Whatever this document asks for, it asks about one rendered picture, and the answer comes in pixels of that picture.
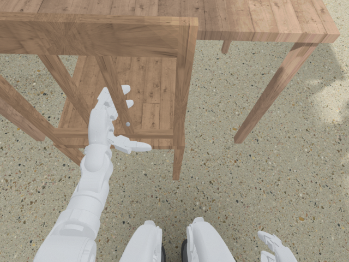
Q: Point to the right robot hand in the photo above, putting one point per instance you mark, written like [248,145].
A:
[282,253]

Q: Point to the left robot shin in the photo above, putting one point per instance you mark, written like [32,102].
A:
[155,258]

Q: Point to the left robot hand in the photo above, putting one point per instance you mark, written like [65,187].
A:
[100,123]

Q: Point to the left robot forearm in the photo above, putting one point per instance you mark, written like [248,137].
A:
[81,217]

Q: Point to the left robot upper arm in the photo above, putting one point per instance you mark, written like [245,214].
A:
[58,248]

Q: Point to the chair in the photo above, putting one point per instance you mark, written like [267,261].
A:
[152,54]

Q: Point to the right robot thigh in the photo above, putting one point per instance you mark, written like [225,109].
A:
[203,239]

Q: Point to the table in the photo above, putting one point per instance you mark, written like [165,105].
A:
[305,22]

